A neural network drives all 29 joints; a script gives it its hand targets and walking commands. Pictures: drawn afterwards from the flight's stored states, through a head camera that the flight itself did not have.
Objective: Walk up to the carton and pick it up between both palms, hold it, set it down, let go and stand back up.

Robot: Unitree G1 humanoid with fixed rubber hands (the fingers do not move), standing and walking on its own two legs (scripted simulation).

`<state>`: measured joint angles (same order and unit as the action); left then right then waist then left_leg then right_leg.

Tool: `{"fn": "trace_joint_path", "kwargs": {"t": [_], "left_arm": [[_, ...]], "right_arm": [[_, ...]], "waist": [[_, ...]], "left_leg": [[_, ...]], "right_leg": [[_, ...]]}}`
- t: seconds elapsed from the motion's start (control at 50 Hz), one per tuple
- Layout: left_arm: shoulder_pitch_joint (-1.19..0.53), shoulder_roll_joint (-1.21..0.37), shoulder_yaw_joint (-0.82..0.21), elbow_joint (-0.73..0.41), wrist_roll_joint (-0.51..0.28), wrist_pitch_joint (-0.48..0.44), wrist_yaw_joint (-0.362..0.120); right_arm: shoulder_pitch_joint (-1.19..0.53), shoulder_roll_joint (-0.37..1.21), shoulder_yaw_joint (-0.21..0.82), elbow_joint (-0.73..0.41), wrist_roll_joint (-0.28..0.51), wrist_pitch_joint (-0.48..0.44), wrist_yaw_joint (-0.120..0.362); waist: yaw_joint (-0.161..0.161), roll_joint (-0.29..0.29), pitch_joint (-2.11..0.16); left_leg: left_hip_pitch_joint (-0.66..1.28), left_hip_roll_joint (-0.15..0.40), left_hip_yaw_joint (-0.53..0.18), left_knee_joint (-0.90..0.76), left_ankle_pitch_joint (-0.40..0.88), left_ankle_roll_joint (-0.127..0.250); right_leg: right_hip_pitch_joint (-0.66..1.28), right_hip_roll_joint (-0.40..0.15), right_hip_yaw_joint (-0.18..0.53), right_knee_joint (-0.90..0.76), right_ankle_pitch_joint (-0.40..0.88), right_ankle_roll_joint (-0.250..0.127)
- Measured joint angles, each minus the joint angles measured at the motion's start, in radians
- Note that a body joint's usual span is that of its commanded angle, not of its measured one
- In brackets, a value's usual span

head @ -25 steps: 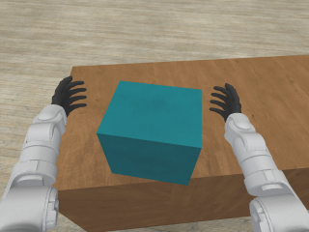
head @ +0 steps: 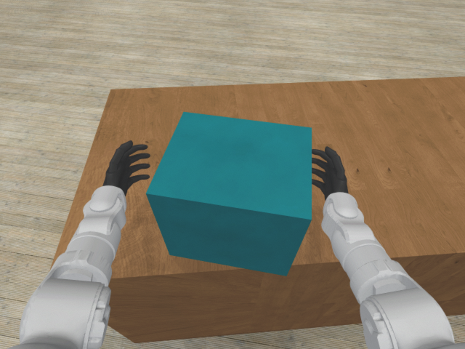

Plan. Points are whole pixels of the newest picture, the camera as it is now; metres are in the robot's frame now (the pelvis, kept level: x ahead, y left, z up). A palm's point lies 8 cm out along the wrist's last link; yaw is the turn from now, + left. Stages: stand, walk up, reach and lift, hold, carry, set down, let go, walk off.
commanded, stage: reach and lift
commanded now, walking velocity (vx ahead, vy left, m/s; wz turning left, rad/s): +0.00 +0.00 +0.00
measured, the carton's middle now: (236, 195) +0.39 -0.02 +0.02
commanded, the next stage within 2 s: none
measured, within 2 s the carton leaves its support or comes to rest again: neither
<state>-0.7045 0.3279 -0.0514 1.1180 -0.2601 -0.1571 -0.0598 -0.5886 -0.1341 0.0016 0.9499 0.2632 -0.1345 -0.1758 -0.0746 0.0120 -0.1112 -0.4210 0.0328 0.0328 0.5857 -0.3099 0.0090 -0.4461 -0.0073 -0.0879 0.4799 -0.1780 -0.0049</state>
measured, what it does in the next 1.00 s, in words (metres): stands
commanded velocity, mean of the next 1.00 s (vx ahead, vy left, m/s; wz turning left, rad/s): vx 0.00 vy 0.00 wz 0.00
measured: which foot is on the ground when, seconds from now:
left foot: down 0.00-1.00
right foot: down 0.00-1.00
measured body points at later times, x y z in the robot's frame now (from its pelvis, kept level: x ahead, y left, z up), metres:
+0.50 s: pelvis -0.01 -0.01 +0.00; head +0.02 +0.01 +0.44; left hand +0.42 +0.16 +0.05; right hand +0.37 -0.20 +0.05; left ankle -0.02 +0.10 -0.73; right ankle +0.03 -0.12 -0.73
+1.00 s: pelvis +0.00 +0.00 +0.01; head +0.04 +0.01 +0.46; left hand +0.41 +0.15 +0.05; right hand +0.37 -0.19 +0.05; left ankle -0.02 +0.10 -0.73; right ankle +0.03 -0.12 -0.73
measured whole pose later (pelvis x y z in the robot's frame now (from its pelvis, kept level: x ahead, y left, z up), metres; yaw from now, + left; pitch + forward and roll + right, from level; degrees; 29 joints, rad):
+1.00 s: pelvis +0.00 +0.00 +0.01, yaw +1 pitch +6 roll -1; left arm -0.76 0.14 0.23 1.21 0.13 -0.32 -0.11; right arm -0.58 0.06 -0.42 0.99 -0.15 -0.34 -0.20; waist -0.06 -0.01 -0.02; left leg -0.32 0.02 0.02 0.48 -0.26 0.00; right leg -0.34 -0.01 -0.10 0.37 -0.13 -0.01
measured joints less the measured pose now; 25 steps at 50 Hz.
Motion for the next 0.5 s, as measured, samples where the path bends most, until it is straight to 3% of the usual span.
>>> {"fn": "trace_joint_path", "kwargs": {"t": [0.24,0.5], "left_arm": [[-0.031,-0.052,0.023,0.060,0.048,-0.045,0.022],[-0.079,-0.091,0.072,0.122,0.109,-0.086,0.046]], "right_arm": [[-0.048,0.028,-0.004,0.071,-0.004,-0.050,-0.023],[-0.086,0.072,-0.081,0.102,-0.080,-0.063,-0.045]], "waist": [[-0.007,-0.009,-0.011],[-0.017,-0.018,-0.017]], "left_leg": [[-0.038,0.000,0.004,0.017,0.002,-0.001],[-0.074,-0.005,0.002,0.027,0.012,-0.002]], "right_leg": [[-0.044,-0.001,0.005,0.025,0.000,-0.003],[-0.086,-0.007,0.004,0.051,-0.001,-0.006]]}}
